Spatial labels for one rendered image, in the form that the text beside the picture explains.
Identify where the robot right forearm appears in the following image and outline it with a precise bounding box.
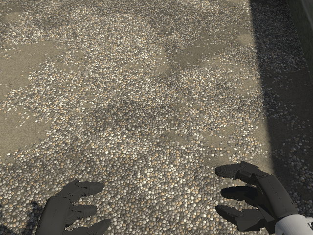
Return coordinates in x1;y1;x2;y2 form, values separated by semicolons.
275;214;313;235

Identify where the right robot hand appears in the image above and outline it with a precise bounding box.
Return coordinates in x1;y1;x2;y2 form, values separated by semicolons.
214;161;298;235

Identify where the left robot hand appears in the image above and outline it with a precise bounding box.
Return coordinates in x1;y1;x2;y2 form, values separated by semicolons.
35;179;111;235

